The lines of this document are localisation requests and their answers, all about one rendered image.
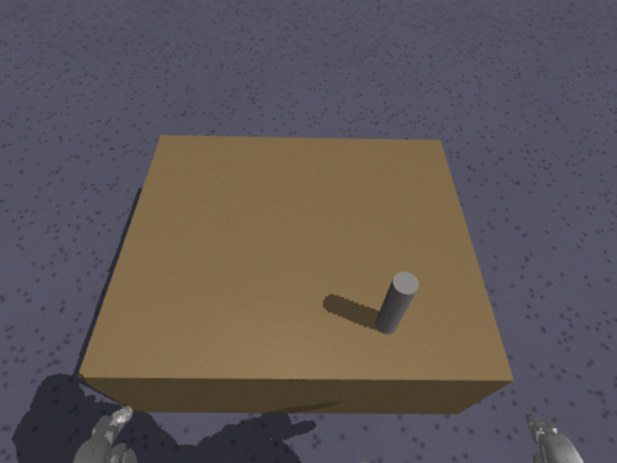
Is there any right robot hand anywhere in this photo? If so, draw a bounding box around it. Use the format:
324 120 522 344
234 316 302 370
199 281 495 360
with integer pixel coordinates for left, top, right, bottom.
526 414 584 463

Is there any left robot hand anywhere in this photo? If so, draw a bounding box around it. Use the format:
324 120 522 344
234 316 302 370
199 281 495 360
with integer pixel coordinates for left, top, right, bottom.
72 406 138 463

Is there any can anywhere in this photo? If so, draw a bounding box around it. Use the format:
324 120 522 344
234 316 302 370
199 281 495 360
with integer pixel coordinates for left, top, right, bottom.
375 272 418 335

